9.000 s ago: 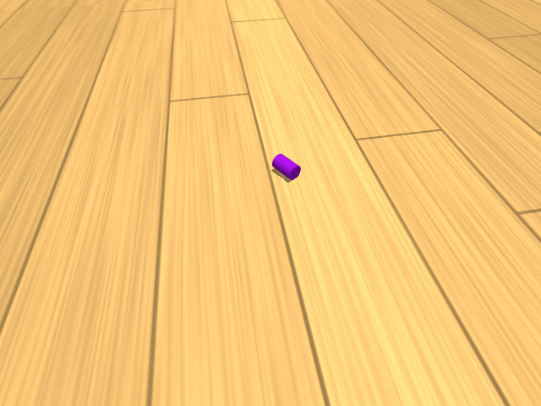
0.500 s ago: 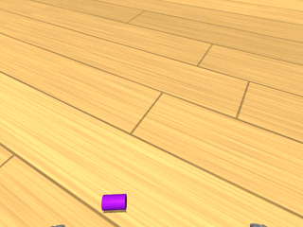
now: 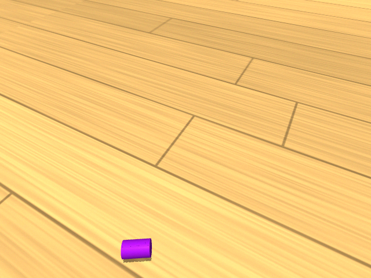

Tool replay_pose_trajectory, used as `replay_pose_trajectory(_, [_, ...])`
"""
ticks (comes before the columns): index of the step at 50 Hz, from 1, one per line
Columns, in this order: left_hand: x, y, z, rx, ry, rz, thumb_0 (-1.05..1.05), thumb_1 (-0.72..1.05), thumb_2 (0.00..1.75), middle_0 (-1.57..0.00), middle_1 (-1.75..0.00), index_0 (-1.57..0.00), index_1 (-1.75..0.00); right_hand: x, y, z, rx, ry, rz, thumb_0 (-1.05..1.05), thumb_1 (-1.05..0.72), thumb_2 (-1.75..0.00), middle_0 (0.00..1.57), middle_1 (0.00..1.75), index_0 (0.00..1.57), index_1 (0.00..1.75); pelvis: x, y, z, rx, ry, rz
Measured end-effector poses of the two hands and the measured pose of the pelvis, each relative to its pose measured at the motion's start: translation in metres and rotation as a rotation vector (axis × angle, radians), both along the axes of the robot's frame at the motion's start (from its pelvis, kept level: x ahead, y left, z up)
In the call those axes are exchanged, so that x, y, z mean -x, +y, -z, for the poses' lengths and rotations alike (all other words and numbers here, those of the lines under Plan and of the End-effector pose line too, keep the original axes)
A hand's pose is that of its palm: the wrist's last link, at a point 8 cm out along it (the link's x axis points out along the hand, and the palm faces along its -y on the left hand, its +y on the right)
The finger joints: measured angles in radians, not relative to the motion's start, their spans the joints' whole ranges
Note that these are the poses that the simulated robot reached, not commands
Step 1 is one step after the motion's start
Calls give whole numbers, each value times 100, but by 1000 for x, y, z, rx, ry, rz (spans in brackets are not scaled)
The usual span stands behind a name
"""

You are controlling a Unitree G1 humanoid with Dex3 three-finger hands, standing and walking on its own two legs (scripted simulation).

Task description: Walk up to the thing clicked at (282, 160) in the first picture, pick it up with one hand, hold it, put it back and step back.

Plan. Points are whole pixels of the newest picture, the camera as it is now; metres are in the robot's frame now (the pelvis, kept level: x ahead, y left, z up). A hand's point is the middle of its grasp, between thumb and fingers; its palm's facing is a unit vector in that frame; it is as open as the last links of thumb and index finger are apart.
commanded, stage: walk up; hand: left
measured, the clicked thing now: (136, 248) +0.41 +0.26 -0.74
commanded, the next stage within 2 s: stand in 0.34 s
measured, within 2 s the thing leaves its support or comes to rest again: neither
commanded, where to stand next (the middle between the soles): +0.04 +0.00 m, yaw +2 degrees
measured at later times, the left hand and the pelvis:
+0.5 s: hand out of the picture +0.06 +0.26 -0.16, palm faces -0.02 -0.94 -0.34, open 7.4 cm; pelvis -0.01 +0.01 +0.00, yaw +0 degrees
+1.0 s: hand out of the picture +0.06 +0.27 -0.16, palm faces -0.02 -0.94 -0.34, open 7.4 cm; pelvis -0.01 +0.01 +0.00, yaw +1 degrees
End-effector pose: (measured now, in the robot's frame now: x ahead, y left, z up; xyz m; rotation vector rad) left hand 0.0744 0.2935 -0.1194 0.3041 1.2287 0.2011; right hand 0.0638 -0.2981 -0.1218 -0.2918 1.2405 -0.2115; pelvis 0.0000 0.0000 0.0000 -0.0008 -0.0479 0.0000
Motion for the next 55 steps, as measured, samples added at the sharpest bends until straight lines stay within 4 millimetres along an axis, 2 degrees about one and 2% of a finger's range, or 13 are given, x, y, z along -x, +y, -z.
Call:
replay_pose_trajectory(25, [21, 12, 0, -4, 18, 0, 1, 91, 90, -20, -30, -20, -30, 7, 13, 0, -5, -2, -17, 1, -91, -90, 20, 30, 20, 30, 10, 10, -1, -1, 7, -7])
replay_pose_trajectory(55, [25, 17, 1, -4, 16, 3, 1, 91, 90, -20, -30, -20, -30, 2, 16, -2, 3, 0, -37, 1, -91, -90, 20, 30, 20, 30, 9, 14, 0, 1, 11, -20])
